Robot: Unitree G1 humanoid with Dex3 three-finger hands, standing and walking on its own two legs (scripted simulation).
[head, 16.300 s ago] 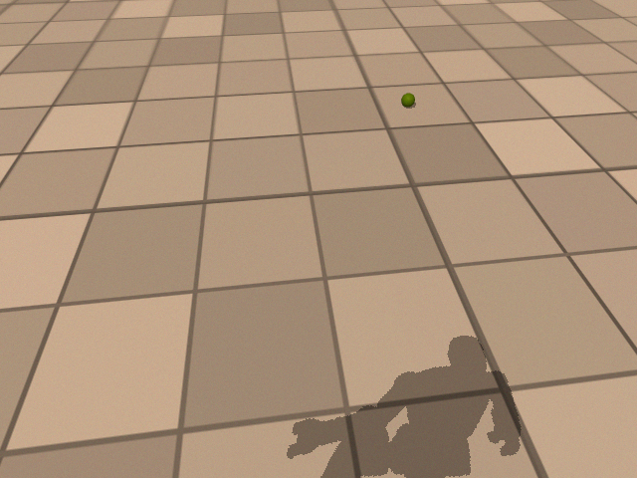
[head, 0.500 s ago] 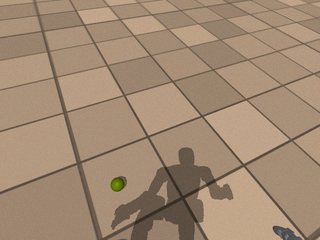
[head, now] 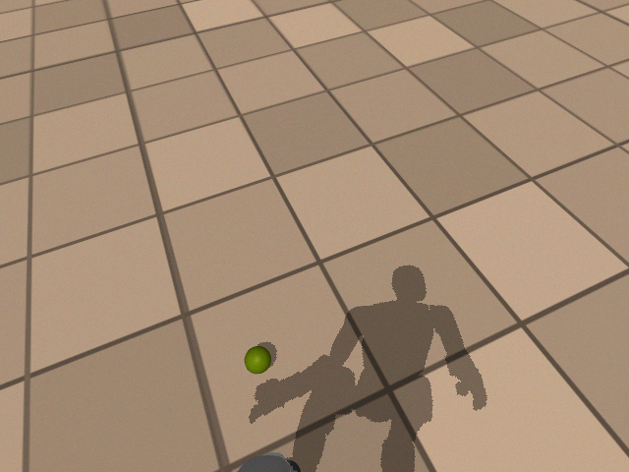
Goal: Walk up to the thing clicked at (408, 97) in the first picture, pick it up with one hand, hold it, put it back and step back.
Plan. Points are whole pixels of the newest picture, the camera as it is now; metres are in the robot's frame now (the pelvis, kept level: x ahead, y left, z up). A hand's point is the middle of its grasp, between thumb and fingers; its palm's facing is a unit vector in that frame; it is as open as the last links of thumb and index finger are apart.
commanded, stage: walk up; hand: left
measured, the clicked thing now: (257, 359) +0.50 +0.24 -0.71
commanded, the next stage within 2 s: stand in 1.46 s
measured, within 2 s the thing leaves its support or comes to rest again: neither
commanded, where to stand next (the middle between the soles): +0.11 +0.00 m, yaw -2 degrees
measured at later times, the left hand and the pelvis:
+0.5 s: hand out of the picture +0.03 +0.28 -0.12, palm faces -0.05 -0.85 -0.52, open 7.3 cm; pelvis -0.06 -0.01 +0.00, yaw -3 degrees
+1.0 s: hand out of the picture -0.05 +0.27 -0.13, palm faces +0.01 -0.93 -0.38, open 7.4 cm; pelvis -0.06 -0.01 +0.01, yaw +0 degrees
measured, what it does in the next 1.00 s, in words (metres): steps on the spot: right foot, then left foot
